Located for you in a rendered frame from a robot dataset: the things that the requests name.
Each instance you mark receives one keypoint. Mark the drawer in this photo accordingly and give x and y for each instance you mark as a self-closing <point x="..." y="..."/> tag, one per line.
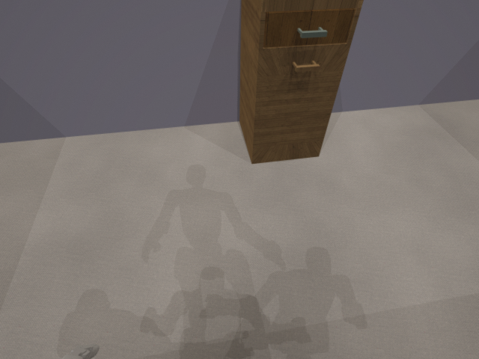
<point x="281" y="26"/>

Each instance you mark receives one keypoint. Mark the cabinet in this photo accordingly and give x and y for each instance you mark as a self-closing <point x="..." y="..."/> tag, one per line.
<point x="284" y="114"/>

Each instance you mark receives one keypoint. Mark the handle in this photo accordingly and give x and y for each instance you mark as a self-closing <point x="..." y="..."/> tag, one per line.
<point x="307" y="34"/>
<point x="310" y="67"/>

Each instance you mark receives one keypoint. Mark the robot left hand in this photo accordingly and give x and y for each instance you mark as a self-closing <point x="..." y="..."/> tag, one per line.
<point x="83" y="352"/>

